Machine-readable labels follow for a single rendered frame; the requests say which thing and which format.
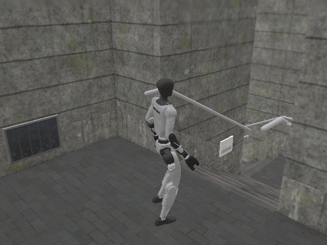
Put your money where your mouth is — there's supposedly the left robot upper arm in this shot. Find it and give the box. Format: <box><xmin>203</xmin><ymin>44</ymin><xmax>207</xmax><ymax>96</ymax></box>
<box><xmin>145</xmin><ymin>97</ymin><xmax>159</xmax><ymax>124</ymax></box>

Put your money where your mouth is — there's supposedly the robot right hand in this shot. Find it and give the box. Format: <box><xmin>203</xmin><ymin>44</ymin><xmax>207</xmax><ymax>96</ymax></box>
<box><xmin>185</xmin><ymin>156</ymin><xmax>200</xmax><ymax>171</ymax></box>

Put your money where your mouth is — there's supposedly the right robot shin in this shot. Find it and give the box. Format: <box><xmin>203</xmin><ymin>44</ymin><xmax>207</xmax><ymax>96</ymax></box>
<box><xmin>160</xmin><ymin>186</ymin><xmax>178</xmax><ymax>220</ymax></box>

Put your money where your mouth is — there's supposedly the left robot forearm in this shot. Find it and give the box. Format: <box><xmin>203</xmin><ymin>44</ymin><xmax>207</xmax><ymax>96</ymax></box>
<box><xmin>146</xmin><ymin>121</ymin><xmax>158</xmax><ymax>136</ymax></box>

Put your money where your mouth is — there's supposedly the right robot upper arm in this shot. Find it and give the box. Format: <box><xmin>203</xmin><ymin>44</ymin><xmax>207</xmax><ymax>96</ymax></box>
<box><xmin>165</xmin><ymin>106</ymin><xmax>177</xmax><ymax>140</ymax></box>

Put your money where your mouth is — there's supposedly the right robot foot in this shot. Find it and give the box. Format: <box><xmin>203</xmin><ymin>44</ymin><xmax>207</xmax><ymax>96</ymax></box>
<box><xmin>155</xmin><ymin>216</ymin><xmax>176</xmax><ymax>226</ymax></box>

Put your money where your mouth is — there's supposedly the right robot forearm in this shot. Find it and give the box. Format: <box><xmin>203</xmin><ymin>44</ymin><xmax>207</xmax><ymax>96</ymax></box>
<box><xmin>169</xmin><ymin>133</ymin><xmax>189</xmax><ymax>160</ymax></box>

